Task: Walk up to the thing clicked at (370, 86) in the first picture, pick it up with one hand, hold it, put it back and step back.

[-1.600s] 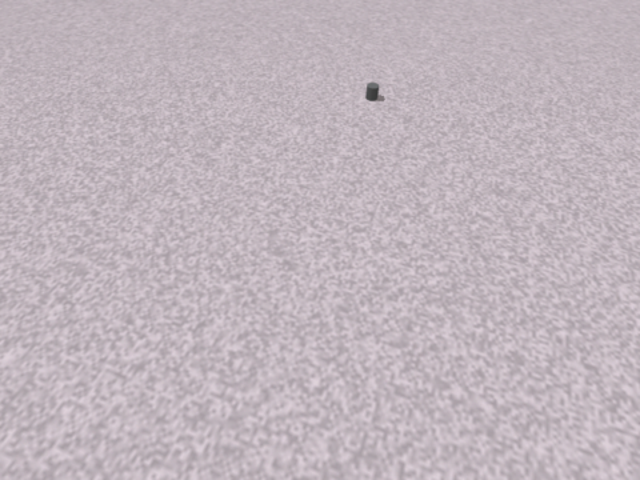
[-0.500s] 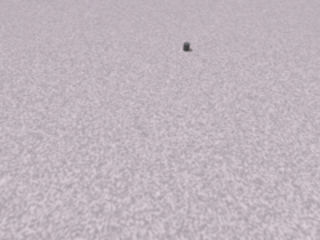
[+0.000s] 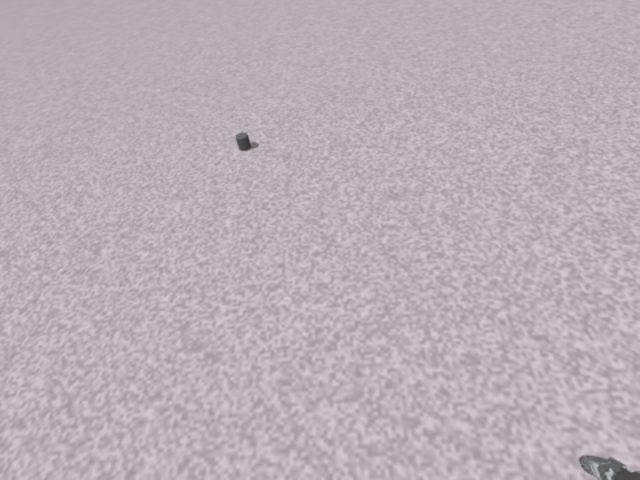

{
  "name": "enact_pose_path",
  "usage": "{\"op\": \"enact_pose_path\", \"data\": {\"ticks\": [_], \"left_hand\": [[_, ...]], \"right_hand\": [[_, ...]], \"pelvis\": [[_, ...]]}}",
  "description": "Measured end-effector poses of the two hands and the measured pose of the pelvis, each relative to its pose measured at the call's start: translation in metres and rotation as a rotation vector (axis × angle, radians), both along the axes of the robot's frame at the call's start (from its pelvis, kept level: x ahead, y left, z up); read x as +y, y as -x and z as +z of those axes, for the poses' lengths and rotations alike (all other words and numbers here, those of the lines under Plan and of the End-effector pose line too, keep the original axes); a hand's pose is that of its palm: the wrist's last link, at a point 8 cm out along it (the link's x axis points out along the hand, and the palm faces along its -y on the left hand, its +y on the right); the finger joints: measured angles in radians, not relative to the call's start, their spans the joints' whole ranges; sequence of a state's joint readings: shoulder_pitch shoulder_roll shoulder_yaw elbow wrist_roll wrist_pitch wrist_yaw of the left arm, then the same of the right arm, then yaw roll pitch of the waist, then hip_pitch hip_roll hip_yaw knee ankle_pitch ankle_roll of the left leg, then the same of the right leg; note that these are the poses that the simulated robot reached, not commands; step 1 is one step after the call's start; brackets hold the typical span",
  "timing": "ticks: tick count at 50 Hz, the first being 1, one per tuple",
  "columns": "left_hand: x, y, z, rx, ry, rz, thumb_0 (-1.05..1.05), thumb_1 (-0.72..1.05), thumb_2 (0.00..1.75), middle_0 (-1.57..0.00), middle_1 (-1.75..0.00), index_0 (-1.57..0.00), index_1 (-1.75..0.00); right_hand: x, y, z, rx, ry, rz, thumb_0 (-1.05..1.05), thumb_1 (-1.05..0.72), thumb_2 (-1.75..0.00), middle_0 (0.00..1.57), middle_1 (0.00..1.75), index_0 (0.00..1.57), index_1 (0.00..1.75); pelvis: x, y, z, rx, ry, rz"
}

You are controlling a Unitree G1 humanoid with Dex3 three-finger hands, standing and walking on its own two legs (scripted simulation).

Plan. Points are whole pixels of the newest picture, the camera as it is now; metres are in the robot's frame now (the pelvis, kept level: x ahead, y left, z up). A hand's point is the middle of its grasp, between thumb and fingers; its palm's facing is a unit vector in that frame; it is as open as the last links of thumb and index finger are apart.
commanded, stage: walk up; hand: left
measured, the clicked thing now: (243, 141) +2.01 +0.59 -0.70
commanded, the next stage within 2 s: none
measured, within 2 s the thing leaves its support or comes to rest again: neither
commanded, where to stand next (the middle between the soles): +1.67 +0.88 m, yaw -76 degrees
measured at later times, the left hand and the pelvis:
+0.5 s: hand (153, 277) +0.53 +0.38 -0.11, palm faces -0.38 -0.77 -0.52, open 7.4 cm; pelvis +0.33 +0.12 +0.02, yaw -21 degrees
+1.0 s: hand (196, 177) +0.85 +0.37 -0.10, palm faces -0.49 -0.66 -0.58, open 7.3 cm; pelvis +0.63 +0.15 +0.00, yaw -34 degrees
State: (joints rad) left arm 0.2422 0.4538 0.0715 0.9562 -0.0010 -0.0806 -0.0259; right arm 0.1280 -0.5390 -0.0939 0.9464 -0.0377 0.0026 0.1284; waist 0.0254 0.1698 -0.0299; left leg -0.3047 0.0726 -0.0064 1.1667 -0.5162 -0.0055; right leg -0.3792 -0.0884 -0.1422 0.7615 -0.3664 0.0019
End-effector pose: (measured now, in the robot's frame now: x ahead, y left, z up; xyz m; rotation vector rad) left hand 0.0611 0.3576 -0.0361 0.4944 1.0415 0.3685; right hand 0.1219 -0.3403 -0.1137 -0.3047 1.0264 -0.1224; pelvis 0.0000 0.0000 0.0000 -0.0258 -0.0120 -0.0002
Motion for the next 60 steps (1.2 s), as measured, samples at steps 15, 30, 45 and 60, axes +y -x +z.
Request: {"op": "enact_pose_path", "data": {"ticks": [15,30,45,60], "left_hand": [[0.043,-0.188,-0.035,0.272,0.074,-0.178,0.01,0.89,0.90,-0.22,-0.30,-0.22,-0.30],[0.035,-0.591,-0.003,0.067,0.004,-0.585,0.00,0.91,0.90,-0.20,-0.30,-0.21,-0.30],[0.006,-0.777,-0.008,-0.063,-0.026,-0.642,0.00,0.90,0.90,-0.21,-0.30,-0.21,-0.30],[0.102,-0.957,-0.055,0.188,-0.116,-0.662,0.01,0.90,0.90,-0.21,-0.30,-0.21,-0.30]], "right_hand": [[0.068,-0.190,0.048,-0.129,-0.001,-0.085,0.01,-0.90,-0.89,0.20,0.30,0.21,0.30],[0.141,-0.157,0.047,0.112,0.048,-0.571,0.01,-0.90,-0.89,0.20,0.30,0.21,0.30],[0.147,-0.357,0.005,0.050,0.001,-0.559,0.01,-0.90,-0.89,0.20,0.30,0.21,0.30],[0.209,-0.526,0.023,-0.024,0.091,-0.693,0.00,-0.91,-0.89,0.20,0.30,0.21,0.30]], "pelvis": [[0.072,-0.206,0.010,0.026,0.006,-0.244],[0.124,-0.393,0.025,0.006,-0.057,-0.425],[0.123,-0.570,0.000,-0.003,0.029,-0.540],[0.195,-0.761,-0.013,0.023,-0.031,-0.701]]}}
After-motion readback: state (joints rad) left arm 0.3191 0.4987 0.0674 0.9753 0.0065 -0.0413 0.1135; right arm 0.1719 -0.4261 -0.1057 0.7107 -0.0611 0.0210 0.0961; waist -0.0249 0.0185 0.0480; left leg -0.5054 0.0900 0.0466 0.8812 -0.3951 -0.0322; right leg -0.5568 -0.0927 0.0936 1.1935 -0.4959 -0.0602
